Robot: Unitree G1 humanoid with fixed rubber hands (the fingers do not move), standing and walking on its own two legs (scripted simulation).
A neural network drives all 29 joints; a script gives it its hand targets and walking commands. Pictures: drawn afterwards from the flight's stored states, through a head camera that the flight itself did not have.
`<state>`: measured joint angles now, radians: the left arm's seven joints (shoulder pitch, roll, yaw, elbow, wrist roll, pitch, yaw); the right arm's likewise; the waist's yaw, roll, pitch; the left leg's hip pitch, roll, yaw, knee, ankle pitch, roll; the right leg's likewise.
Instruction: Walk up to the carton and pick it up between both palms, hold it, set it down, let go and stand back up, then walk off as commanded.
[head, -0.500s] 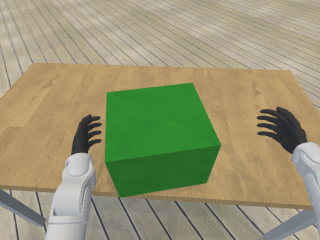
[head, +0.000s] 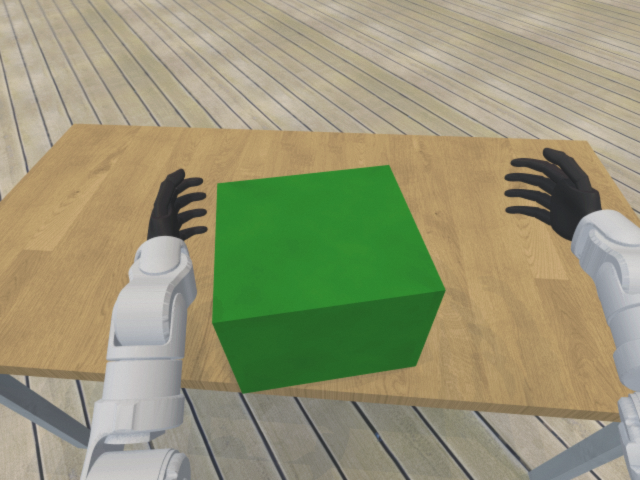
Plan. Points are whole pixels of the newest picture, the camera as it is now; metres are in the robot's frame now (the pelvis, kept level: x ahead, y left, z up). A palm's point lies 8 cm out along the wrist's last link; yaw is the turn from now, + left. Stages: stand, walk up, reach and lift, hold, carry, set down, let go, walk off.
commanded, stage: reach and lift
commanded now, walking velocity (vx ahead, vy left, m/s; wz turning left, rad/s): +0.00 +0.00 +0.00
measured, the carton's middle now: (317, 276) +0.41 +0.03 -0.01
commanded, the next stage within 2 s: none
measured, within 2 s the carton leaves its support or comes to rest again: neither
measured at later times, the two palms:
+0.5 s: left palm (174, 267) +0.35 +0.21 +0.09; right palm (551, 234) +0.39 -0.27 +0.11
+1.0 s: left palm (188, 282) +0.36 +0.21 +0.04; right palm (515, 246) +0.41 -0.25 +0.06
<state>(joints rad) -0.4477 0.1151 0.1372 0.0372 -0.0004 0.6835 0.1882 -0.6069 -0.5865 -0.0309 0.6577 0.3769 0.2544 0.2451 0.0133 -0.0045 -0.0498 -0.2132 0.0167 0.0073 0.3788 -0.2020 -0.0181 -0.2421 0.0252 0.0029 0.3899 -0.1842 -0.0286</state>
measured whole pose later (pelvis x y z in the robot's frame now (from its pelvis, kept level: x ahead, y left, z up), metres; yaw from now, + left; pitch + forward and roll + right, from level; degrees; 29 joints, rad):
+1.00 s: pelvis +0.01 +0.00 +0.00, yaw +0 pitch +10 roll +0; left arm -0.40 0.10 0.11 0.57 0.00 -0.03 0.15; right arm -0.65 -0.53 0.15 1.08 0.38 -0.27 0.22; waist 0.06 0.02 -0.07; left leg -0.35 0.02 0.01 0.38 -0.20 -0.02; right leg -0.38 0.03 0.00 0.38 -0.18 -0.02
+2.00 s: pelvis +0.01 +0.00 +0.00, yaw +0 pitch +10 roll +0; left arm -0.43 0.02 0.10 0.66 0.00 -0.09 0.19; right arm -0.65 -0.36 0.03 1.14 0.33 -0.27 0.17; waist 0.08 0.01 -0.10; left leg -0.36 0.02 0.01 0.38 -0.19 -0.02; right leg -0.38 0.03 0.00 0.37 -0.17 -0.02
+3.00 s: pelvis +0.01 +0.00 +0.00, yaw +0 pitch +10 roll +0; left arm -0.45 -0.02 0.10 0.64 0.00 -0.04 0.22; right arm -0.67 -0.30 0.03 1.08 0.29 -0.22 0.06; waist 0.08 0.00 -0.11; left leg -0.36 0.02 0.01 0.38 -0.19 -0.02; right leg -0.38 0.03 0.00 0.37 -0.16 -0.02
